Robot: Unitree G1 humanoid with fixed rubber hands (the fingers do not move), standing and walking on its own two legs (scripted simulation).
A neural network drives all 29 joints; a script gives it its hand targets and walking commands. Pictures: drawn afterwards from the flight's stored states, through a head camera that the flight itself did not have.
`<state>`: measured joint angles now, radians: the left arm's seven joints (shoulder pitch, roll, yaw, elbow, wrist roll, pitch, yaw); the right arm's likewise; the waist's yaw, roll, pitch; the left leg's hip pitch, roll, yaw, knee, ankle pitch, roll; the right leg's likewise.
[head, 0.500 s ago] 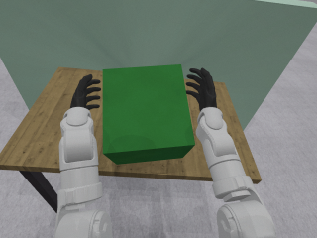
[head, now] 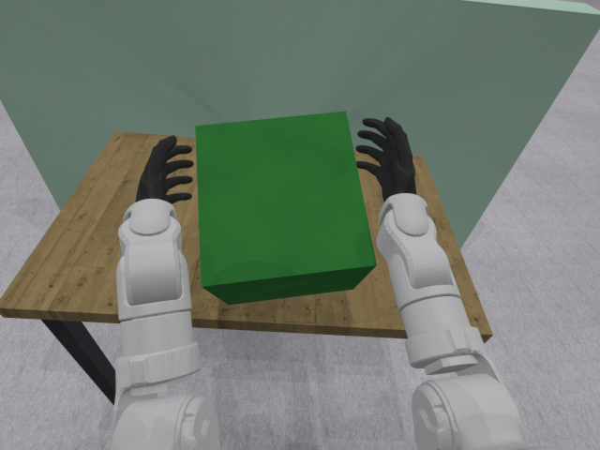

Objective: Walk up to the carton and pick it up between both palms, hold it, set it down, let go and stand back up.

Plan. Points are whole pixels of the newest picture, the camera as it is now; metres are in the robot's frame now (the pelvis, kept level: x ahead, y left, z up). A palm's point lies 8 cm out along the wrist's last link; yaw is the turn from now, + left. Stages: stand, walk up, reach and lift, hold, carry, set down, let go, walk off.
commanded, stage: hold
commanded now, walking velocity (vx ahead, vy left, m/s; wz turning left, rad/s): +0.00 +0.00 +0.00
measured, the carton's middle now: (282, 216) +0.41 +0.00 +0.10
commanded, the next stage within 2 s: none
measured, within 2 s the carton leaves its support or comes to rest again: neither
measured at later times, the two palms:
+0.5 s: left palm (145, 200) +0.37 +0.17 +0.17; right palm (379, 189) +0.37 -0.12 +0.18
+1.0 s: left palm (157, 202) +0.36 +0.15 +0.17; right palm (390, 185) +0.37 -0.13 +0.19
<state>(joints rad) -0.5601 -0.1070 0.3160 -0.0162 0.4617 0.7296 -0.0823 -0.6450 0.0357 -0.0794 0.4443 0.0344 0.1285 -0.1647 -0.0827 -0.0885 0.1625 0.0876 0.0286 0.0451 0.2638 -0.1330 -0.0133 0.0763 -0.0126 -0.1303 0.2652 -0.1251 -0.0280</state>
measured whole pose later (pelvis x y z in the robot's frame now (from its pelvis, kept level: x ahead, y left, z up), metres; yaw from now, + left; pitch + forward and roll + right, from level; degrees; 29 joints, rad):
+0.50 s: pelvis +0.02 +0.01 +0.00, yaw +1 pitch -13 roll +0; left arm -0.52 -0.08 0.31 -0.03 0.46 0.74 -0.11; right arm -0.59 0.04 -0.01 0.44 0.09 0.12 -0.22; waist -0.10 -0.11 0.16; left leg 0.12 0.02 0.04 0.28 -0.17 0.00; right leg 0.13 -0.02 -0.14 0.26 -0.15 -0.01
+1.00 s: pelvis +0.00 +0.00 +0.00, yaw +1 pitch -12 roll +0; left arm -0.57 -0.10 0.32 0.01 0.46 0.73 -0.08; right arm -0.66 0.05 -0.10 0.49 0.03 0.12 -0.16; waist -0.09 -0.10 0.16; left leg 0.08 0.03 0.04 0.26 -0.13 -0.01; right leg 0.07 -0.01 -0.14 0.26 -0.13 -0.03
